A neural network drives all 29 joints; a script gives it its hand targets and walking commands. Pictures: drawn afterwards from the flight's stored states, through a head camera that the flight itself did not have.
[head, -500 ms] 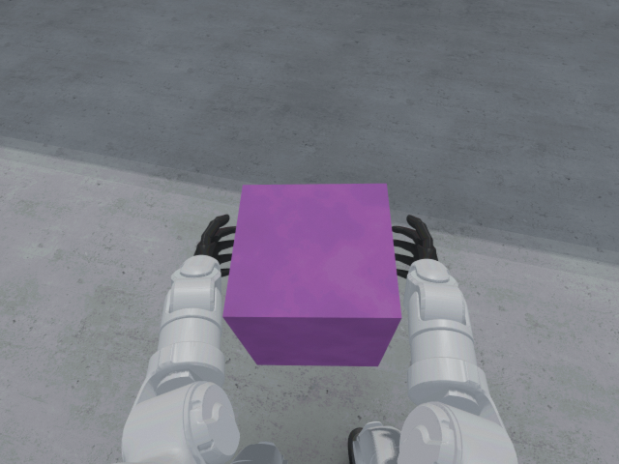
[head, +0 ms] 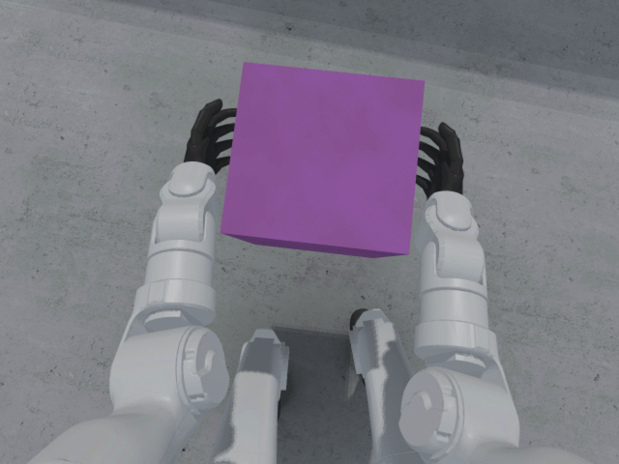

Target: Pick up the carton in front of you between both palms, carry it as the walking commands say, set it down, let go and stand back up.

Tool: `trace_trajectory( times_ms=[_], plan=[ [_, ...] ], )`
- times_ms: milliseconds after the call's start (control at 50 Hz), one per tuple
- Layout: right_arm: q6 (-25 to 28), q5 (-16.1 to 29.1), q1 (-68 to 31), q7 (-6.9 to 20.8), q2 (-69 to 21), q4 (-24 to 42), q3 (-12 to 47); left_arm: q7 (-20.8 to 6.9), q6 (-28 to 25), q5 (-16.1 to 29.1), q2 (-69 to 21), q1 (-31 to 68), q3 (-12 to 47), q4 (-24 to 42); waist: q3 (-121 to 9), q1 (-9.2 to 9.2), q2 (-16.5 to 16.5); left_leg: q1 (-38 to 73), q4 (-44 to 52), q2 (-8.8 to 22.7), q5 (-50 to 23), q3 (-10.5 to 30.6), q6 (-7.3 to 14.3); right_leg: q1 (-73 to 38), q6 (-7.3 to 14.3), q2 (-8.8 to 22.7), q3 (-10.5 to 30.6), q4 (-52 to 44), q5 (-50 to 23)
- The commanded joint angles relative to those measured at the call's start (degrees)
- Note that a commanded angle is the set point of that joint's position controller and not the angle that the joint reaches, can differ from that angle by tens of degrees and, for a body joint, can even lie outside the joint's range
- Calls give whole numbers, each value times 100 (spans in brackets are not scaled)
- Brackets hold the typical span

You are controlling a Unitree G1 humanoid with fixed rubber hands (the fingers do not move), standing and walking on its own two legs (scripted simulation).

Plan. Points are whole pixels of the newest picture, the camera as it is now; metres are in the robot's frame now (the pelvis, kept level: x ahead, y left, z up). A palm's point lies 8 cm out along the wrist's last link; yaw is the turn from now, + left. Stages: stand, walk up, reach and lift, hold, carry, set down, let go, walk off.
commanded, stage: set down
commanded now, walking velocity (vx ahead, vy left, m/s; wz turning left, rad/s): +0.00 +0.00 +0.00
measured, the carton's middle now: (321, 180) +0.46 -0.03 -0.15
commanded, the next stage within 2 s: none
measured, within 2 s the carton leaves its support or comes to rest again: rests again in 1.82 s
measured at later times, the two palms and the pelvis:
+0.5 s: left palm (242, 171) +0.51 +0.10 -0.23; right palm (419, 196) +0.44 -0.19 -0.22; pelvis -0.02 +0.00 -0.12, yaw +2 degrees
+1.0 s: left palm (265, 174) +0.55 +0.07 -0.38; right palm (406, 205) +0.46 -0.21 -0.38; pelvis -0.04 +0.00 -0.21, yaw +2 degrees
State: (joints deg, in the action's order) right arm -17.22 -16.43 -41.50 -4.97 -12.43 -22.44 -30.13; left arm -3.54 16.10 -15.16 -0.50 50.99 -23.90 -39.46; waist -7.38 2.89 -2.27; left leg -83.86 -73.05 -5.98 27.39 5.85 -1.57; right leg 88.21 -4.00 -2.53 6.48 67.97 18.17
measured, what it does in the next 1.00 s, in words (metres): lowers itself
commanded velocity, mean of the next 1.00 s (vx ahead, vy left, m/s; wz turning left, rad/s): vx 0.00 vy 0.00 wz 0.00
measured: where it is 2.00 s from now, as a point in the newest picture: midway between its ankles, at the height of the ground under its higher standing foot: (321, 381)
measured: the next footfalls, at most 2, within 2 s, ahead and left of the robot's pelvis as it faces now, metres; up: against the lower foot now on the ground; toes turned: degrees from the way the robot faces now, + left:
none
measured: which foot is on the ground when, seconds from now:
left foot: down 0.00-1.00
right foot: down 0.00-1.00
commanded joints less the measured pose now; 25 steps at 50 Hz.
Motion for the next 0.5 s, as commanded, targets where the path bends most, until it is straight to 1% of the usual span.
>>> trace_trajectory(
  times_ms=[0,100,200,280,340,480],
  plan=[
    [-16,572,-3483,1483,-4857,-871,3445,-1301,-5,578,-5613,2637,2778,-509,-4901,136,-65,1049,820,-406,-1411,-608,12,-3327,110,-609,-1070,176,-1364],
    [132,628,-3730,1551,-4652,-1075,3174,-1055,-171,639,-5484,3002,2840,-544,-5210,255,-274,867,302,-426,-1878,-588,-63,-2417,114,-611,-1124,679,-1596],
    [228,796,-4006,1505,-4443,-1114,3096,-815,-303,820,-5341,3422,3075,-461,-5706,385,-462,698,-213,-458,-2080,-613,-122,-1866,81,-605,-1152,1162,-1720],
    [227,937,-4329,1439,-4286,-1052,3083,-689,-328,946,-5175,3787,3202,-406,-6062,451,-517,425,-597,-494,-1994,-681,-148,-1654,31,-589,-1181,1532,-1742],
    [193,1016,-4613,1383,-4179,-1008,3068,-641,-308,1020,-5032,4075,3225,-422,-6222,487,-497,141,-865,-526,-1823,-746,-146,-1573,-10,-573,-1216,1791,-1717],
    [101,1063,-5322,1266,-3929,-983,2896,-636,-223,1085,-4658,4667,3023,-719,-6172,565,-380,-625,-1426,-574,-1290,-893,-93,-1391,-82,-520,-1301,2293,-1495]
  ],
)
